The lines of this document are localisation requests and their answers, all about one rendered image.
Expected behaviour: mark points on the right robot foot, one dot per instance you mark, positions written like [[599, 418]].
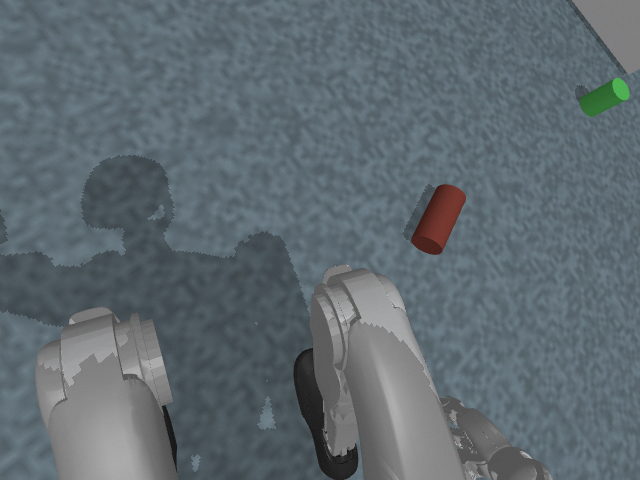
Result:
[[311, 406]]

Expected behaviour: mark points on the right robot hand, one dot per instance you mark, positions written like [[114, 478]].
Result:
[[477, 437]]

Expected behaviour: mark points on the right robot arm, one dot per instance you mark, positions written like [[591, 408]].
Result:
[[512, 463]]

